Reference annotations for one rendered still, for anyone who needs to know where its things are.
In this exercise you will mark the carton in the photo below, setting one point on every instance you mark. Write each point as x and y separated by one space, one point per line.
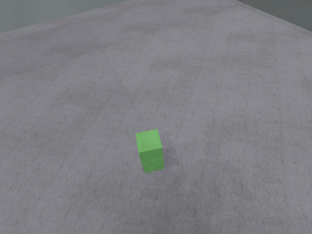
150 150

